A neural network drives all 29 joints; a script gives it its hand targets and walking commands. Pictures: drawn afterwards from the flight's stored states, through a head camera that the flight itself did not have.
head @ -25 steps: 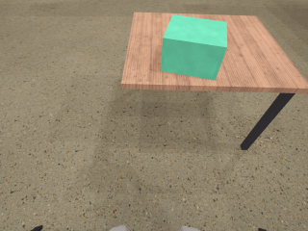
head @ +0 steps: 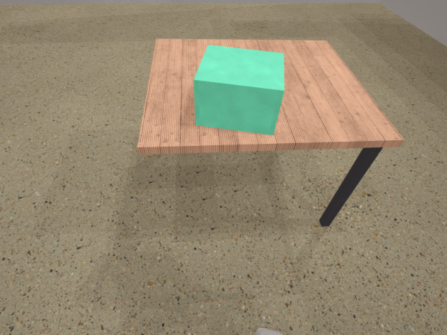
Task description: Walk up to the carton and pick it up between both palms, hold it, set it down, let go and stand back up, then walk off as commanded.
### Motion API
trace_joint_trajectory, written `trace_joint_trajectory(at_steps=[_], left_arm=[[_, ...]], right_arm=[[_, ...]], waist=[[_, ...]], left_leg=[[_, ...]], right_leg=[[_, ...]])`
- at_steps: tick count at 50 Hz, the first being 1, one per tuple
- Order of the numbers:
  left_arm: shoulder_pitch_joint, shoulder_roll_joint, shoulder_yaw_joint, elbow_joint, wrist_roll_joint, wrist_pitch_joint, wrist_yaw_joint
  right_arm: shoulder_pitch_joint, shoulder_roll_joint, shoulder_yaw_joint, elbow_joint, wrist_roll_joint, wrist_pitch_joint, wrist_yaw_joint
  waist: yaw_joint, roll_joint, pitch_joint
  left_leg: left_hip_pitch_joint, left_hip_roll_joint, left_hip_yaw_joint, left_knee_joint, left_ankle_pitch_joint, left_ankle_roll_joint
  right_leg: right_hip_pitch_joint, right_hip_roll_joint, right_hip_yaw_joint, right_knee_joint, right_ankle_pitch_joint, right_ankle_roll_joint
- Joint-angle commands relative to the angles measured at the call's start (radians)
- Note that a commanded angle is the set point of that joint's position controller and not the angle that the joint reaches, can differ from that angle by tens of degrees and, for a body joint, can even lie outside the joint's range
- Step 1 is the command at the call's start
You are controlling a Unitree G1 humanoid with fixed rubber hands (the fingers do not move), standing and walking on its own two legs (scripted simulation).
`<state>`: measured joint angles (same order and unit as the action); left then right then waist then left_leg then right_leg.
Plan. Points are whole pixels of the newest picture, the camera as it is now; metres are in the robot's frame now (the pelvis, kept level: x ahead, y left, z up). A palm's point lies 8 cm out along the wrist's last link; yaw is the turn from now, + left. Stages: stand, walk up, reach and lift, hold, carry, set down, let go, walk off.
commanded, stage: walk up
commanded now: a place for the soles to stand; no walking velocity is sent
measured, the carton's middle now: (240, 88) +0.87 -0.07 -0.04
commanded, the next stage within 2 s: none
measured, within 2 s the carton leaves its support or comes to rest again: neither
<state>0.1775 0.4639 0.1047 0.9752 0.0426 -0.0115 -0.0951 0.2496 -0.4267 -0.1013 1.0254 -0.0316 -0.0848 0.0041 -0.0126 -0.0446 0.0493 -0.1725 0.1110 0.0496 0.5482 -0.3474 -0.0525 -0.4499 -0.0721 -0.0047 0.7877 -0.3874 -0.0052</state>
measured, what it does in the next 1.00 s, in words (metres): walks ahead: right foot, then left foot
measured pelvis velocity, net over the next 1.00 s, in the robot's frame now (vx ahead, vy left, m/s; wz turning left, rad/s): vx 0.32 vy -0.13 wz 0.05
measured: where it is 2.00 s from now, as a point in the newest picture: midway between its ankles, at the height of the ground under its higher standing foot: (246, 297)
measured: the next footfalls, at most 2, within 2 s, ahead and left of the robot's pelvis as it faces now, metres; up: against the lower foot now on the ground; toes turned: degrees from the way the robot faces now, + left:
right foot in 0.04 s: +0.14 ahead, -0.15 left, +0.00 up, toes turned -5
left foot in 0.44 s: +0.26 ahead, +0.06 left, +0.00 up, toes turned +10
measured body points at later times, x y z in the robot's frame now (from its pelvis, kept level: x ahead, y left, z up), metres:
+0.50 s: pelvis +0.15 -0.05 -0.01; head +0.17 -0.03 +0.43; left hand +0.16 +0.27 -0.14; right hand +0.29 -0.36 -0.10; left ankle +0.23 +0.05 -0.73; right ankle +0.10 -0.16 -0.70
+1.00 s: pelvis +0.32 -0.13 -0.02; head +0.35 -0.13 +0.43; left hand +0.38 +0.21 -0.11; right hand +0.40 -0.46 -0.12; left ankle +0.34 -0.01 -0.68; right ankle +0.36 -0.26 -0.73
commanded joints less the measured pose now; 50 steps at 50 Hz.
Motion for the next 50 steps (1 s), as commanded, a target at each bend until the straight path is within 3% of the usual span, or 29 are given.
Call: trace_joint_trajectory(at_steps=[1,2,3,4,5,6,10,13,14,17,19,22,23,24,25,27,29,33,35,37,38,40,41,42,43,44,45,47,50], left_arm=[[0.023,0.140,0.047,-0.076,0.008,-0.031,-0.004],[0.137,0.185,0.067,-0.044,0.001,-0.034,0.006],[0.333,0.272,0.100,-0.002,0.011,-0.043,0.029],[0.310,0.386,0.102,-0.053,0.010,-0.057,0.041],[0.183,0.376,0.102,-0.109,-0.011,-0.057,0.048],[0.105,0.320,0.083,-0.124,-0.019,-0.061,0.058],[0.115,0.220,0.056,-0.123,-0.027,-0.072,0.066],[0.097,0.230,0.048,-0.159,-0.015,-0.070,0.056],[0.072,0.225,0.052,-0.156,-0.023,-0.074,0.056],[0.086,0.205,0.036,-0.159,-0.022,-0.066,0.045],[0.081,0.206,0.035,-0.180,-0.017,-0.058,0.042],[0.087,0.155,0.004,-0.202,-0.016,-0.050,0.042],[0.097,0.096,-0.004,-0.221,-0.032,-0.054,0.042],[0.090,0.124,0.011,-0.245,-0.030,-0.051,0.047],[0.110,0.207,0.030,-0.218,-0.032,-0.045,0.060],[0.129,0.212,0.036,-0.193,-0.030,-0.039,0.063],[0.190,0.181,0.031,-0.158,-0.038,-0.030,0.049],[0.124,0.160,0.038,-0.176,-0.030,-0.020,0.013],[0.080,0.146,0.036,-0.169,-0.019,-0.029,0.002],[0.087,0.131,0.037,-0.178,-0.015,-0.025,0.007],[0.096,0.143,0.035,-0.158,-0.015,-0.032,0.008],[0.173,0.181,0.053,-0.122,-0.014,-0.036,0.015],[0.283,0.224,0.082,-0.109,-0.011,-0.048,0.028],[0.435,0.341,0.103,-0.090,-0.010,-0.064,0.055],[0.342,0.386,0.108,-0.135,-0.023,-0.069,0.059],[0.259,0.344,0.097,-0.152,-0.034,-0.064,0.065],[0.219,0.291,0.076,-0.162,-0.027,-0.067,0.070],[0.172,0.233,0.064,-0.168,-0.036,-0.072,0.086],[0.131,0.229,0.041,-0.182,-0.034,-0.063,0.090]], right_arm=[[-0.122,-0.299,-0.068,-0.107,0.012,-0.008,-0.009],[-0.111,-0.257,-0.045,-0.127,-0.002,0.005,-0.007],[-0.138,-0.156,-0.010,-0.138,0.010,0.005,-0.007],[-0.141,-0.129,0.011,-0.184,0.033,0.006,-0.014],[-0.095,-0.230,-0.009,-0.159,0.035,0.006,-0.019],[-0.061,-0.266,-0.011,-0.131,0.039,-0.003,-0.016],[0.023,-0.215,-0.006,-0.081,0.018,-0.007,0.000],[-0.028,-0.215,-0.002,-0.113,0.009,-0.003,0.010],[-0.010,-0.212,-0.012,-0.117,0.004,0.001,0.018],[-0.051,-0.210,-0.024,-0.138,0.004,0.003,0.025],[-0.048,-0.203,-0.022,-0.155,-0.001,0.001,0.023],[0.132,-0.237,-0.053,-0.113,0.003,-0.021,0.008],[0.233,-0.286,-0.065,-0.131,-0.006,-0.033,-0.013],[0.263,-0.373,-0.089,-0.156,0.001,-0.037,-0.029],[0.203,-0.384,-0.083,-0.168,0.041,-0.035,-0.031],[0.119,-0.290,-0.057,-0.211,0.036,-0.032,-0.036],[0.035,-0.261,-0.047,-0.224,0.028,-0.038,-0.037],[0.032,-0.314,-0.059,-0.230,0.019,-0.048,-0.017],[0.039,-0.303,-0.054,-0.229,0.018,-0.044,-0.007],[0.004,-0.330,-0.061,-0.247,0.012,-0.031,-0.006],[0.006,-0.312,-0.061,-0.241,0.015,-0.028,-0.003],[-0.029,-0.301,-0.044,-0.240,0.008,-0.013,-0.003],[-0.011,-0.252,-0.023,-0.258,-0.004,-0.006,-0.001],[-0.036,-0.148,0.002,-0.277,0.024,-0.006,0.003],[-0.017,-0.180,-0.001,-0.286,0.037,-0.012,-0.009],[-0.011,-0.233,-0.013,-0.246,0.034,-0.013,-0.022],[0.005,-0.269,-0.016,-0.231,0.032,-0.024,-0.028],[0.057,-0.227,-0.008,-0.176,0.025,-0.030,-0.025],[0.057,-0.171,-0.004,-0.165,0.030,-0.007,-0.010]], waist=[[0.067,0.222,0.006],[0.116,0.085,-0.029],[0.241,-0.305,-0.107],[0.220,-0.389,-0.126],[0.155,-0.123,-0.137],[0.093,-0.028,-0.068],[0.047,-0.020,0.007],[0.067,-0.082,0.045],[0.026,-0.083,0.038],[0.046,-0.033,0.071],[0.029,-0.098,0.082],[-0.070,0.095,-0.085],[-0.117,0.277,-0.148],[-0.114,0.324,-0.138],[-0.080,0.153,-0.132],[-0.035,0.037,-0.003],[0.021,0.133,0.061],[0.013,0.291,0.048],[0.000,0.166,-0.002],[0.019,0.247,0.029],[0.023,0.171,0.060],[0.081,0.119,0.048],[0.148,0.002,-0.026],[0.225,-0.336,-0.048],[0.183,-0.318,-0.132],[0.133,-0.169,-0.073],[0.095,-0.051,-0.035],[0.065,-0.102,-0.009],[0.049,-0.145,-0.026]], left_leg=[[-0.249,0.176,-0.120,-0.114,-0.166,0.196],[-0.354,0.073,-0.038,0.062,-0.263,0.165],[-0.493,-0.055,0.043,0.517,-0.227,0.119],[-0.661,-0.192,-0.131,0.728,-0.295,0.095],[-0.630,-0.128,-0.245,0.771,-0.178,0.095],[-0.657,-0.062,-0.183,0.725,-0.106,0.080],[-0.479,-0.028,-0.147,0.530,-0.030,0.070],[-0.413,-0.008,-0.061,0.380,-0.013,0.070],[-0.380,0.004,-0.087,0.332,0.037,0.075],[-0.321,-0.021,-0.008,0.253,0.086,0.072],[-0.195,-0.026,0.012,0.190,0.100,0.076],[0.206,-0.101,0.038,0.028,-0.004,0.116],[0.336,0.073,-0.268,-0.141,-0.123,0.194],[0.348,0.311,-0.696,-0.259,-0.126,0.309],[0.261,0.381,-0.740,-0.271,-0.089,0.353],[0.155,0.331,-0.530,-0.220,0.027,0.347],[-0.029,0.225,-0.262,-0.203,0.053,0.290],[-0.147,0.227,-0.176,-0.234,-0.107,0.272],[-0.132,0.207,-0.162,-0.230,-0.160,0.252],[-0.185,0.218,-0.154,-0.186,-0.159,0.259],[-0.214,0.210,-0.142,-0.183,-0.242,0.250],[-0.372,0.154,-0.066,-0.063,-0.363,0.209],[-0.420,0.090,0.015,0.223,-0.182,0.192],[-0.631,-0.082,0.083,0.672,-0.123,0.112],[-0.700,-0.152,-0.112,0.773,-0.213,0.102],[-0.689,-0.118,-0.198,0.778,-0.153,0.098],[-0.697,-0.076,-0.164,0.733,-0.147,0.100],[-0.583,-0.034,-0.136,0.639,-0.128,0.104],[-0.359,-0.036,-0.035,0.387,-0.119,0.091]], right_leg=[[0.247,0.025,-0.101,-0.143,0.123,-0.010],[0.396,0.076,-0.107,-0.174,0.070,0.008],[0.555,-0.059,0.163,-0.403,-0.215,-0.007],[0.513,-0.287,0.728,-0.681,-0.500,-0.125],[0.499,-0.346,0.732,-0.620,-0.452,-0.161],[0.482,-0.320,0.585,-0.540,-0.326,-0.168],[0.290,-0.251,0.332,-0.485,0.105,-0.184],[0.172,-0.257,0.264,-0.555,-0.109,-0.237],[0.150,-0.275,0.280,-0.563,-0.199,-0.250],[0.142,-0.230,0.214,-0.572,-0.189,-0.195],[0.046,-0.201,0.142,-0.561,-0.216,-0.200],[0.014,-0.102,-0.012,-0.111,0.172,-0.151],[-0.139,-0.011,-0.093,0.213,0.331,-0.076],[-0.310,0.093,-0.045,0.396,-0.104,-0.017],[-0.279,0.041,0.088,0.480,-0.144,-0.019],[-0.316,-0.001,0.084,0.496,-0.091,-0.018],[-0.210,-0.065,0.078,0.351,0.000,0.000],[-0.090,-0.091,0.020,0.133,0.033,-0.002],[-0.033,-0.058,-0.002,0.033,0.105,-0.009],[0.051,-0.025,-0.063,-0.011,0.090,-0.027],[0.053,-0.007,-0.087,-0.051,0.093,-0.027],[0.263,0.034,-0.109,-0.068,0.066,-0.029],[0.423,0.073,-0.105,-0.108,-0.002,-0.034],[0.504,-0.183,0.437,-0.444,-0.321,-0.096],[0.528,-0.344,0.767,-0.596,-0.299,-0.198],[0.510,-0.342,0.689,-0.546,-0.139,-0.183],[0.498,-0.327,0.555,-0.430,0.036,-0.249],[0.351,-0.295,0.352,-0.325,0.442,-0.259],[0.214,-0.285,0.180,-0.311,0.584,-0.261]])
